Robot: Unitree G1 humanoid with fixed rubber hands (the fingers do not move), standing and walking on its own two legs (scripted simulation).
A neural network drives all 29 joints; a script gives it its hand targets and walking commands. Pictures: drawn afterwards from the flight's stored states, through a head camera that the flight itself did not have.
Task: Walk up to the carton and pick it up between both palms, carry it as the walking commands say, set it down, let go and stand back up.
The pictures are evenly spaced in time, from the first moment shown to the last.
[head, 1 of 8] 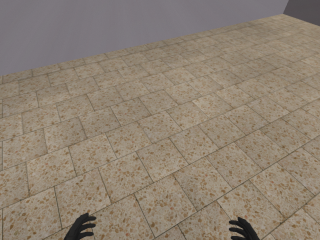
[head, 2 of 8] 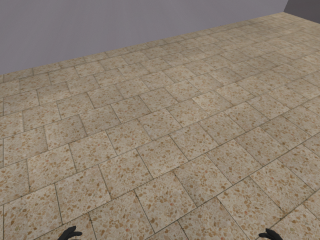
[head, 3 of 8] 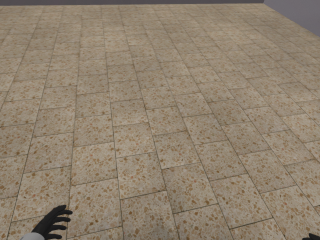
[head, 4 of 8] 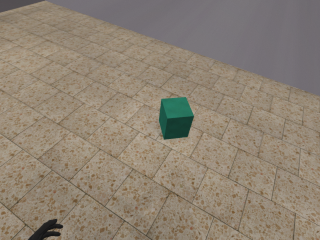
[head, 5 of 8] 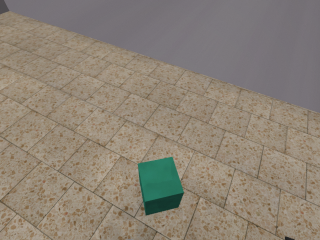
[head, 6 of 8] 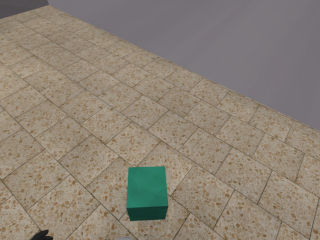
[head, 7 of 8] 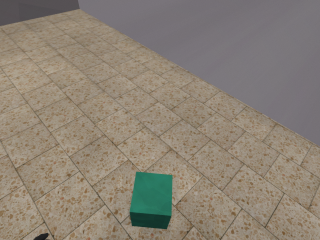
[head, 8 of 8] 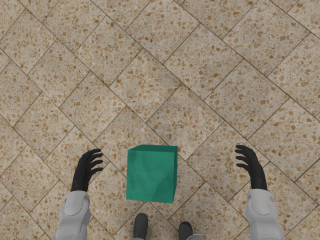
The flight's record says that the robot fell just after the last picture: yes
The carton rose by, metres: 0.00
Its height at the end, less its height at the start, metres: +0.00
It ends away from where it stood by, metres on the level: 0.00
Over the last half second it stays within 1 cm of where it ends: yes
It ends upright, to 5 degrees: yes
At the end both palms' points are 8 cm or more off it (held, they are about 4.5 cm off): yes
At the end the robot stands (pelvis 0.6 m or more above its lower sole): yes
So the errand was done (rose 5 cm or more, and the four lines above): no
